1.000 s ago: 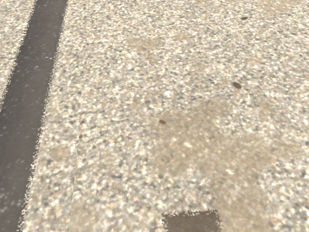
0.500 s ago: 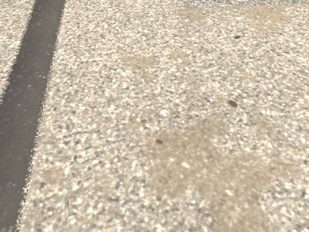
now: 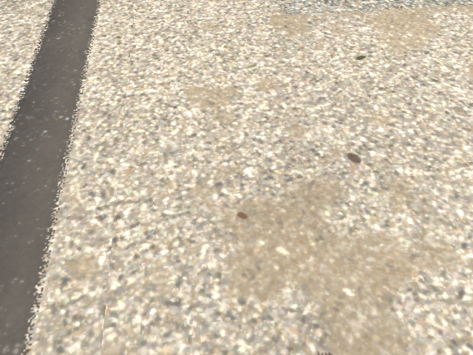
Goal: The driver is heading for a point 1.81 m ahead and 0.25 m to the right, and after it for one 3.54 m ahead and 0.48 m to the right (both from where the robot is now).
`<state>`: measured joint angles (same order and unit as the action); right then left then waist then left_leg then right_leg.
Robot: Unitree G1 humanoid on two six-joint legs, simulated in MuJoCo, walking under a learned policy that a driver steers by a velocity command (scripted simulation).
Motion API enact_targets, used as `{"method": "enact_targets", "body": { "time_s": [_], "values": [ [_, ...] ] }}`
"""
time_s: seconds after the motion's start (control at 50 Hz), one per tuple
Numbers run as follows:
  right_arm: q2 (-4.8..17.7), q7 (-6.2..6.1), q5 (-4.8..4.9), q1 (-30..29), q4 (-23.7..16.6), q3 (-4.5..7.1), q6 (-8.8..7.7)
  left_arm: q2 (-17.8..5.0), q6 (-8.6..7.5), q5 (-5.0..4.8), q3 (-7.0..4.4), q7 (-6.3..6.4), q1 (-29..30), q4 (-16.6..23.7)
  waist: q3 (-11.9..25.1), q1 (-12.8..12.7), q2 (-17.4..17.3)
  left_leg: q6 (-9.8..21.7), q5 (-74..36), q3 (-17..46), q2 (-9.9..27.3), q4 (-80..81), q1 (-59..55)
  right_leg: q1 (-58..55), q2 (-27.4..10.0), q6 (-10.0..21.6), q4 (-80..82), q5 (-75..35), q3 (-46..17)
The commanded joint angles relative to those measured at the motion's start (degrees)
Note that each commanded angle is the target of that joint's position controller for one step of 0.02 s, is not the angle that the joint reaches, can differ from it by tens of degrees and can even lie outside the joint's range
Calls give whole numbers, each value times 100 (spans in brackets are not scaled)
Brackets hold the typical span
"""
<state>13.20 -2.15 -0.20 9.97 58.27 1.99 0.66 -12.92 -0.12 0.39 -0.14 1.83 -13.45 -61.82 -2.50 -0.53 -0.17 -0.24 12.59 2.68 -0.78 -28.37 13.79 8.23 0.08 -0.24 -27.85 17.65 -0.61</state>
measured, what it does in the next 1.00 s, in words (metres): stands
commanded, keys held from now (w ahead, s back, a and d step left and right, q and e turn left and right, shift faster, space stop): no key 1.00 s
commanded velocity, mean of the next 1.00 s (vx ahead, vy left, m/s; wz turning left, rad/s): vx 0.00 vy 0.00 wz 0.00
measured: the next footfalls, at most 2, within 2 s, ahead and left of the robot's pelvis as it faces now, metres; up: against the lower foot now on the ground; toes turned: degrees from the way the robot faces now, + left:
right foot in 1.88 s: +0.46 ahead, -0.11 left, +0.00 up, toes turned -3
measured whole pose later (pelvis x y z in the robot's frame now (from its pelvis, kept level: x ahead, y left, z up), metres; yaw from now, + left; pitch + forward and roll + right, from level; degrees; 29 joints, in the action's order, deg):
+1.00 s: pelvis +0.00 -0.01 +0.00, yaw +0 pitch -1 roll +0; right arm 10.8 -2.7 0.2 12.6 64.3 0.9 0.5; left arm -9.5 -0.9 0.0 -0.2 2.3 -19.8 -62.6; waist -2.2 0.0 -0.2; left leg -0.7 12.4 2.9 -0.3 -28.0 14.6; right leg 9.0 0.5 0.2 -27.4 17.5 -0.3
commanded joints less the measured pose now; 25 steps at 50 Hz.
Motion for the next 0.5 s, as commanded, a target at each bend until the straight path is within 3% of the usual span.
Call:
{"method": "enact_targets", "body": {
  "time_s": [0.02, 0.5],
  "values": [
    [606, -21, 3, -5, -101, 95, -50, -577, -52, -1, -85, 21, -233, 102, -10, 13, 9, 146, -515, 140, 164, 440, -342, 624, -132, 74, 647, -338, -117],
    [408, -45, 25, 296, 406, -12, -38, -306, -88, -25, -53, 40, -833, -29, -66, 48, 25, 141, -619, 86, 139, 440, -273, 650, -102, 109, 671, -528, -86]
  ]
}}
